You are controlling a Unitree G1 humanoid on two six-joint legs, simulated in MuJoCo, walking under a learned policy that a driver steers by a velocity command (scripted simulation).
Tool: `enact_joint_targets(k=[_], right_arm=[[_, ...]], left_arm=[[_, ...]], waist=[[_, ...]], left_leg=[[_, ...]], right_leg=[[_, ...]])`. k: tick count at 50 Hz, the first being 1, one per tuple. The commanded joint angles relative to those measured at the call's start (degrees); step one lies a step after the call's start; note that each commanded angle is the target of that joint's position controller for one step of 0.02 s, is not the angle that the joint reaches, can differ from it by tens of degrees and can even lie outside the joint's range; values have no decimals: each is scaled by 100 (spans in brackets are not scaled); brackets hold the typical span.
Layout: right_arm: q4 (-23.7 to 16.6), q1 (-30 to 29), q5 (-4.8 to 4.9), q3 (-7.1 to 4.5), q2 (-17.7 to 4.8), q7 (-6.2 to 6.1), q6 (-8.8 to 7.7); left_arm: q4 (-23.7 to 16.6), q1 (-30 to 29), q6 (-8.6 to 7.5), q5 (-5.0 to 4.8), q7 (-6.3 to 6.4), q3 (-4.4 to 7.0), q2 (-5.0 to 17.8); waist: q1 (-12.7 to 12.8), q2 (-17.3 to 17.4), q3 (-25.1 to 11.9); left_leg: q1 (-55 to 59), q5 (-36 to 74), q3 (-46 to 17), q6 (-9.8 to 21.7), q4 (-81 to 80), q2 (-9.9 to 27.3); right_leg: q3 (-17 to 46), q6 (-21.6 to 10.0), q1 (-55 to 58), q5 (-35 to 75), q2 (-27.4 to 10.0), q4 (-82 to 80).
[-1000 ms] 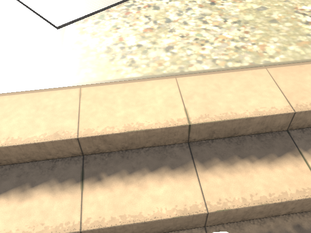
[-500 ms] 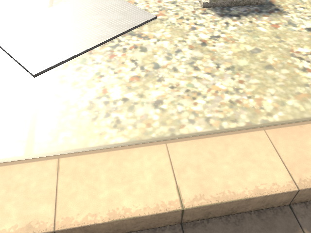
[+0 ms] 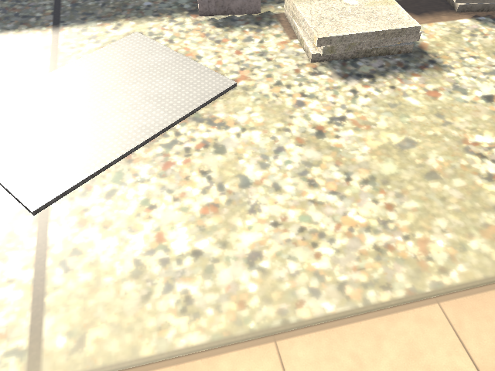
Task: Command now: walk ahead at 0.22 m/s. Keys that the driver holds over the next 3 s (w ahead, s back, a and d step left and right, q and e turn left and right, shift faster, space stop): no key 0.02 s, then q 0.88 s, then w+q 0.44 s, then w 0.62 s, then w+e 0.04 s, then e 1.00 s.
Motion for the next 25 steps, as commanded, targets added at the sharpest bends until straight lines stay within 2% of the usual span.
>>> enact_joint_targets(k=[1, 2, 3, 5, 6, 7, 8, 10, 11, 12, 13, 14, 15, 16, 17, 18, 19, 20, 21, 22, 23, 24, 25], right_arm=[[-530, -406, -70, 8, -396, -43, -292], [-414, 41, -70, -24, -473, -62, -302], [-229, 582, -76, -57, -537, -101, -300], [15, 1150, -130, -101, -488, -119, -232], [15, 1160, -162, -110, -416, -109, -220], [36, 1244, -138, -102, -326, -57, -191], [35, 1208, -160, -84, -221, -3, -174], [-247, 779, -107, -53, -172, 76, -203], [-646, 146, 62, -67, -302, 176, -201], [-674, 225, 184, -75, -397, 261, -242], [-686, 316, 210, -110, -529, 286, -277], [-798, 297, 342, -190, -772, 266, -323], [-868, 160, 405, -289, -1023, 257, -397], [-955, 68, 392, -400, -1167, 229, -494], [-1211, 537, 262, -273, -484, 201, -604], [-1532, 142, 415, -205, -315, 175, -559], [-1632, -462, 414, -295, -234, 211, -331], [-1565, -576, 370, -485, -503, 161, -183], [-1417, -360, 242, -447, -308, 48, -142], [-1171, -62, 155, -399, -207, 14, -128], [-1163, -131, 66, -332, -39, 19, -108], [-1210, -306, 44, -270, 77, 44, -81], [-1197, -373, 95, -221, 92, 120, -66]], left_arm=[[-172, 60, -76, 1, -55, 4, 141], [-304, -224, -83, 40, -30, -22, 125], [-421, -450, -79, 63, 25, -31, 123], [-646, -809, -8, 98, 133, -107, -57], [-722, -916, 24, 119, 174, -138, -111], [-807, -1195, 94, 161, 203, -178, -195], [-913, -1363, 166, 143, 244, -222, -299], [-975, -1521, 259, 190, 240, -269, -440], [-1026, -1806, 332, 207, 185, -247, -363], [-1248, -2306, 386, 103, 186, -221, -327], [-1254, -2326, 410, 46, 195, -165, -232], [-1204, -2136, 334, 16, 204, -52, -59], [-1209, -1918, 206, -71, 241, 76, 177], [-1200, -1606, 103, -156, 307, 168, 382], [-1223, -1014, 47, -209, 440, 165, 493], [-1201, 354, 63, 7, 599, 301, 859], [-796, 1198, 3, 278, 644, 341, 1049], [-647, 996, -184, 262, 712, 382, 1112], [-500, 454, -237, 56, 761, 339, 836], [-584, -226, -252, -117, 719, 230, 316], [-661, -626, -243, -167, 690, 140, -102], [-751, -937, -230, -127, 715, 132, -249], [-810, -1080, -229, -78, 758, 172, -230]], waist=[[288, 511, -51], [79, 414, 35], [-120, 556, 17], [-316, 672, 272], [-345, 593, 383], [-379, 460, 434], [-325, 416, 499], [-124, 545, 467], [9, 535, 489], [-9, 730, 551], [-9, 873, 576], [63, 1027, 538], [252, 1041, 402], [315, 1004, -87], [241, -404, -1736], [858, -1036, -2480], [1166, -1577, -2186], [959, -894, -1038], [574, -704, -357], [216, -205, -229], [-18, 116, -157], [-161, 197, -123], [-154, 61, -216]], left_leg=[[423, 4475, -963, 844, -1329, 1205], [1063, 4714, -1104, 889, -1231, 1319], [1789, 4973, -1393, 1019, -1143, 1454], [2857, 4754, -1827, 1111, -1094, 1821], [3064, 4476, -1954, 1132, -1089, 1913], [3177, 4197, -2087, 1181, -1121, 1947], [3036, 4020, -2127, 1122, -1148, 1921], [1979, 3899, -1888, 1028, -1333, 1661], [565, 3739, -1458, 988, -1800, 1452], [-206, 3533, -1589, 851, -2109, 1536], [15, 3413, -1671, 773, -2145, 1639], [462, 4160, -1674, 745, -2046, 1688], [1085, 5707, -1706, 618, -1692, 1682], [1347, 6819, -1416, 317, -1144, 1426], [-126, 5797, -1137, -220, 102, 638], [-1126, 1593, -1152, -520, 1327, -93], [-1981, -900, -1740, -596, 4054, -231], [-2519, -269, -2027, -530, 5194, 82], [-2501, 60, -1702, -430, 5358, 416], [-2188, 164, -1425, -462, 5511, 644], [-2002, 146, -1333, -440, 5359, 767], [-1796, 159, -1263, -458, 5197, 857], [-1712, 248, -1192, -446, 5456, 806]], right_leg=[[-572, 340, 128, -132, -161, 348], [-588, 383, -358, -216, -228, 53], [-623, 432, -873, -533, -181, 208], [-390, 394, -2030, -896, -287, 368], [-318, 365, -2369, -887, -352, 369], [-405, 412, -2608, -857, -431, 23], [-366, 456, -2553, -538, -527, -444], [-624, 418, -1402, 193, -604, -1282], [-1246, 321, 214, -466, -456, -2073], [-1331, 336, 1367, -1326, -334, -2420], [-1336, 341, 1650, -1231, -249, -2725], [-1604, 296, 1967, -1229, -19, -3068], [-1522, 78, 2312, -1013, 211, -3728], [-1265, -274, 3130, 137, 192, -4082], [450, -1121, 5534, 1429, -680, -4227], [2234, -1663, 6872, 1461, -1753, -5878], [3747, -1696, 6389, -251, -2445, -7021], [3358, -1228, 5038, -1724, -2181, -7177], [2293, -898, 4042, -2540, -1985, -7263], [1423, -736, 3552, -2351, -1780, -7175], [841, -609, 3304, -1842, -1639, -7207], [364, -518, 3110, -1361, -1523, -7338], [87, -577, 3043, -891, -1483, -7415]])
